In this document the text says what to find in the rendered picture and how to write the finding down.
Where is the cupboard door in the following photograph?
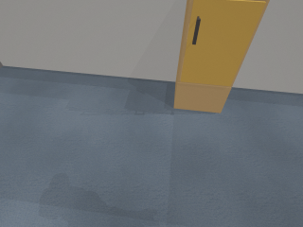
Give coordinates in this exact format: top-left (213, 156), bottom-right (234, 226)
top-left (180, 0), bottom-right (266, 86)

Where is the handle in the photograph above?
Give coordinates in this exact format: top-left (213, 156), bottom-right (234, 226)
top-left (192, 16), bottom-right (201, 44)

